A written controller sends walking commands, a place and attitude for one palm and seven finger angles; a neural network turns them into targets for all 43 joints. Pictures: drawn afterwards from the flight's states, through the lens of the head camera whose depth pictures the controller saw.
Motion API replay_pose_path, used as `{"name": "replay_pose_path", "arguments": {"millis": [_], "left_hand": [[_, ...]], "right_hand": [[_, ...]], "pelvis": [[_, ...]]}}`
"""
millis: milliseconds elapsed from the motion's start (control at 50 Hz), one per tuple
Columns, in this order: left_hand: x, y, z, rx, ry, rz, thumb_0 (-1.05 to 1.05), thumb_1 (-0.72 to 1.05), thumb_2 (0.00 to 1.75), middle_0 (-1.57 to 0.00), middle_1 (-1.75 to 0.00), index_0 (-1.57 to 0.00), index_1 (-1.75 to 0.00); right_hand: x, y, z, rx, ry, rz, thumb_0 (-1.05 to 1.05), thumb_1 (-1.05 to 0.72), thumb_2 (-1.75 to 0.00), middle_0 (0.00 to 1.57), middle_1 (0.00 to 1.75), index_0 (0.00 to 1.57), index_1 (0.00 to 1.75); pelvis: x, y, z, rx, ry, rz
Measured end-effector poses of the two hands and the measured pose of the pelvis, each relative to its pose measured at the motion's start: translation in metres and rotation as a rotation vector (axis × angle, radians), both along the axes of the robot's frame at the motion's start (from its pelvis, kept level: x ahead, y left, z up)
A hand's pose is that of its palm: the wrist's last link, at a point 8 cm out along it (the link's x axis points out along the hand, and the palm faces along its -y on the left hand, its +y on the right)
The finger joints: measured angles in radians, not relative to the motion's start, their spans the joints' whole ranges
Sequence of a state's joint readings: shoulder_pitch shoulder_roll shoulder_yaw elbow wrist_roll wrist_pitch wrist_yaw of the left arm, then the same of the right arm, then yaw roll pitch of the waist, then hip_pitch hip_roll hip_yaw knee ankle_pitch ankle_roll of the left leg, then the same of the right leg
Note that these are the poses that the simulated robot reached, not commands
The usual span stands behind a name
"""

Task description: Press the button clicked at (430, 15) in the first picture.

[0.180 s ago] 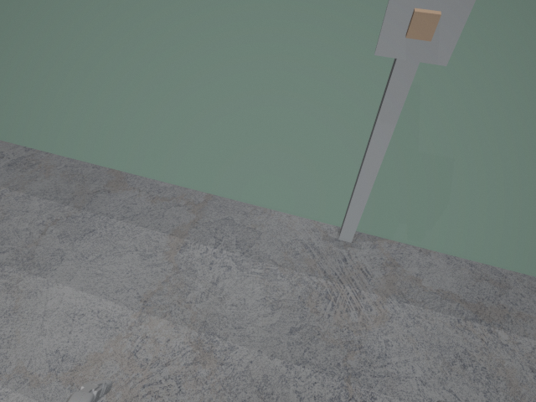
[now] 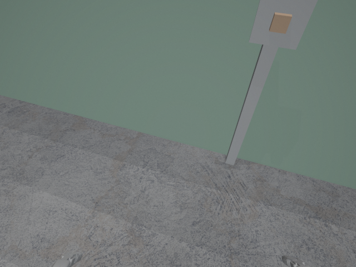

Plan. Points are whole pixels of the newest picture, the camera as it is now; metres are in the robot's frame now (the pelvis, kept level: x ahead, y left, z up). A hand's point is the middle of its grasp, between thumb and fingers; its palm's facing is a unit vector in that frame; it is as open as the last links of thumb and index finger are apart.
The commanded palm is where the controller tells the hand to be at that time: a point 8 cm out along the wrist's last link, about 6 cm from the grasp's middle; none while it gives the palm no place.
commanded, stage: stand and wait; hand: left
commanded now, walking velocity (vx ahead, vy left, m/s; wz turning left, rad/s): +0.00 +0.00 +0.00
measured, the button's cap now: (280, 22) +0.88 -0.31 +0.18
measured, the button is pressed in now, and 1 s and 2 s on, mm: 0 0 0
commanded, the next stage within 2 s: look at it before walking up in 0.86 s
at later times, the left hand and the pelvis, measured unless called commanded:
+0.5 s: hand out of the picture +0.05 +0.24 -0.15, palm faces -0.02 -0.94 -0.33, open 7.3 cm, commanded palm none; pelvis -0.02 -0.01 +0.01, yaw +0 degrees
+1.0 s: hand out of the picture +0.04 +0.23 -0.15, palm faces -0.03 -0.95 -0.32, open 7.3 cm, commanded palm none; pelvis -0.03 -0.02 +0.01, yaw +0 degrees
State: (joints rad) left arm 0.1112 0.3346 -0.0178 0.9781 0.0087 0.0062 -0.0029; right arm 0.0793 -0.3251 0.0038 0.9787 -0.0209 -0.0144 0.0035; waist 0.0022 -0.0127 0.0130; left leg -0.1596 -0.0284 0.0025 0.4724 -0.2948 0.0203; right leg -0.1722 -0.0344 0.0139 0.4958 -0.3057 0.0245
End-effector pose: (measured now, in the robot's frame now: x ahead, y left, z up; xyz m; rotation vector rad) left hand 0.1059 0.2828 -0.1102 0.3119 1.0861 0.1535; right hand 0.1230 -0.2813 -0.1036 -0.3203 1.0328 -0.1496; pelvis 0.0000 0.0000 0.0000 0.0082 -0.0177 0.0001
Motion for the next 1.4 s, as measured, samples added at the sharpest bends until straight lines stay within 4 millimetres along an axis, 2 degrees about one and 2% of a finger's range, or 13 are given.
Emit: {"name": "replay_pose_path", "arguments": {"millis": [140,400,560,780,1080,1400], "left_hand": [[-0.017,-0.004,-0.003,-0.006,0.037,0.019,0.0,0.91,0.9,-0.21,-0.3,-0.21,-0.3],[-0.053,-0.001,-0.004,0.012,0.116,0.047,0.01,0.91,0.9,-0.21,-0.3,-0.2,-0.3],[-0.059,-0.003,-0.001,0.015,0.112,0.047,0.01,0.91,0.9,-0.21,-0.3,-0.2,-0.3],[-0.063,-0.008,0.0,0.01,0.1,0.038,0.0,0.91,0.9,-0.21,-0.3,-0.2,-0.3],[-0.073,-0.01,-0.003,0.004,0.138,0.042,0.0,0.91,0.9,-0.21,-0.3,-0.2,-0.3],[-0.062,-0.008,-0.002,0.01,0.124,0.042,0.0,0.91,0.9,-0.21,-0.3,-0.2,-0.3]], "right_hand": [[-0.008,-0.005,0.0,-0.004,0.026,-0.007,0.0,-0.9,-0.9,0.2,0.3,0.2,0.3],[-0.052,-0.023,-0.006,-0.019,0.129,-0.047,0.0,-0.9,-0.9,0.2,0.3,0.2,0.3],[-0.07,-0.027,-0.008,-0.014,0.151,-0.06,0.0,-0.9,-0.9,0.2,0.3,0.2,0.3],[-0.084,-0.028,-0.009,-0.005,0.162,-0.062,0.0,-0.9,-0.9,0.2,0.3,0.2,0.3],[-0.09,-0.029,-0.009,-0.007,0.189,-0.068,0.0,-0.9,-0.9,0.2,0.3,0.2,0.3],[-0.072,-0.028,-0.007,-0.009,0.163,-0.059,0.0,-0.9,-0.9,0.2,0.3,0.2,0.3]], "pelvis": [[-0.003,-0.004,0.002,0.0,-0.006,0.002],[-0.014,-0.011,0.005,-0.001,-0.017,0.003],[-0.022,-0.014,0.007,-0.001,-0.026,0.002],[-0.031,-0.017,0.008,-0.001,-0.025,0.003],[-0.031,-0.017,0.008,-0.002,-0.016,0.001],[-0.024,-0.016,0.009,-0.002,-0.015,0.001]]}}
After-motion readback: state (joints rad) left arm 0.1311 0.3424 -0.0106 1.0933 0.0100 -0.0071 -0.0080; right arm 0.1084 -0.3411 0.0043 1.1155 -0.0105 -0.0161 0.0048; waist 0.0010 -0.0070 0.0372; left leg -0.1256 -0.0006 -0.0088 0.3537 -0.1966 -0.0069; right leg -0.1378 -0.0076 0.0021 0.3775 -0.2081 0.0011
